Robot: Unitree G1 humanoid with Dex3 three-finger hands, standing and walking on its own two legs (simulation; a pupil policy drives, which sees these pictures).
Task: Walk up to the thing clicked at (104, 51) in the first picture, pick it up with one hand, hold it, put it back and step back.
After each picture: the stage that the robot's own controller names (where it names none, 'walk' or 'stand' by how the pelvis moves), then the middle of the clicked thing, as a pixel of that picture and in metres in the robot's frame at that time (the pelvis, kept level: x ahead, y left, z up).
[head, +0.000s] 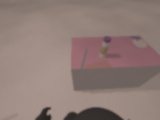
stand; (104, 47) +0.73 -0.13 -0.05
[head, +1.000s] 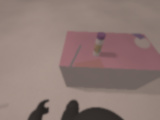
rise first; (98, 45) +0.66 -0.03 -0.02
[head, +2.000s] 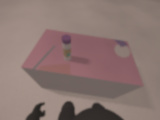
rise first; (67, 49) +0.54 +0.22 -0.01
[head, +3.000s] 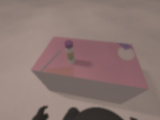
stand; (70, 53) +0.56 +0.22 -0.03
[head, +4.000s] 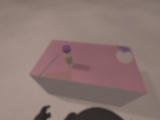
stand; (68, 57) +0.53 +0.23 -0.05
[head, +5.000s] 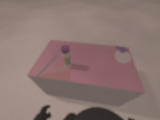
stand; (66, 57) +0.53 +0.24 -0.05
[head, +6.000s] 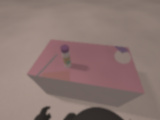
stand; (66, 57) +0.53 +0.24 -0.05
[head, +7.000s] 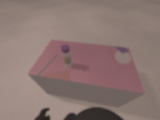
stand; (67, 57) +0.53 +0.24 -0.05
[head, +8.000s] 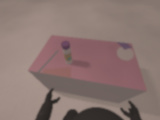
rise first; (67, 53) +0.54 +0.24 -0.04
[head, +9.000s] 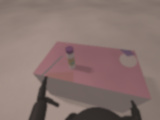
go down; (70, 58) +0.53 +0.23 -0.04
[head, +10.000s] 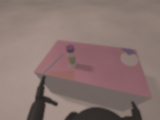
go down; (71, 57) +0.54 +0.23 -0.04
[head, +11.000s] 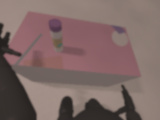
go down; (57, 38) +0.55 +0.21 +0.03
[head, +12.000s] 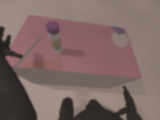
approach; (55, 40) +0.54 +0.22 +0.03
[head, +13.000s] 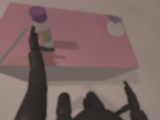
close; (44, 31) +0.56 +0.24 +0.07
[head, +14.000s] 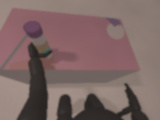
lift; (41, 43) +0.48 +0.25 +0.07
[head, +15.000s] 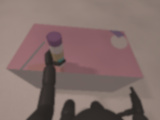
lift; (57, 52) +0.42 +0.19 +0.11
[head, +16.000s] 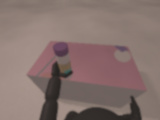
hold; (64, 63) +0.32 +0.17 +0.16
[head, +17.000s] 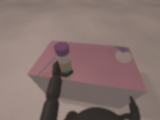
hold; (65, 63) +0.32 +0.17 +0.15
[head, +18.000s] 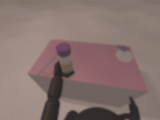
crouch; (66, 63) +0.33 +0.16 +0.14
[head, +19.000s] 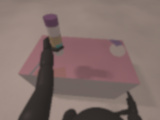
crouch; (55, 38) +0.47 +0.21 +0.20
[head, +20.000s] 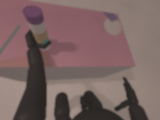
lower; (40, 33) +0.53 +0.23 +0.07
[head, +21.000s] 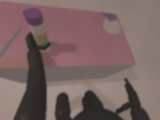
lower; (40, 34) +0.53 +0.23 +0.08
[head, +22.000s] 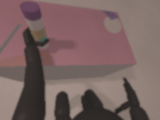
lower; (38, 30) +0.54 +0.24 +0.08
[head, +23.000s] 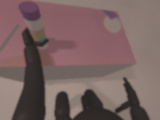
lower; (37, 30) +0.54 +0.24 +0.08
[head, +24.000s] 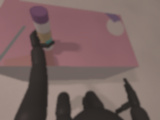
loosen; (44, 32) +0.54 +0.22 +0.08
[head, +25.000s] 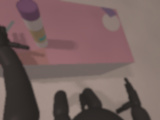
sink last; (36, 29) +0.54 +0.23 +0.08
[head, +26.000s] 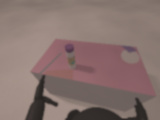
sink last; (71, 57) +0.51 +0.21 +0.01
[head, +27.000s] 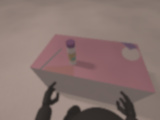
stand; (71, 53) +0.53 +0.20 +0.01
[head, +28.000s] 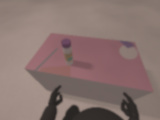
stand; (68, 53) +0.51 +0.21 +0.02
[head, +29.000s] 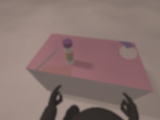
stand; (69, 53) +0.52 +0.21 +0.02
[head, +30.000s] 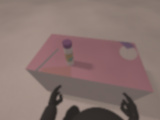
stand; (68, 53) +0.51 +0.21 +0.02
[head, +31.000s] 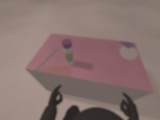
stand; (68, 53) +0.51 +0.21 +0.02
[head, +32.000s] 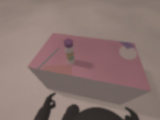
stand; (69, 52) +0.52 +0.21 +0.00
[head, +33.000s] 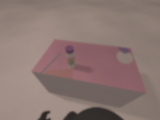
walk; (70, 58) +0.53 +0.21 -0.05
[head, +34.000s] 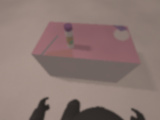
walk; (69, 37) +0.68 +0.23 -0.02
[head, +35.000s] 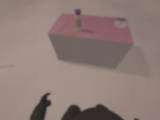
walk; (78, 21) +1.03 +0.21 -0.02
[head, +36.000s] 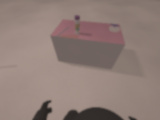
stand; (77, 25) +1.14 +0.25 -0.04
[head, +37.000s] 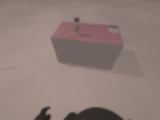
stand; (76, 27) +1.15 +0.25 -0.05
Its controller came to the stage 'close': yes
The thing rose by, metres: 0.22
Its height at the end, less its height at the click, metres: +0.00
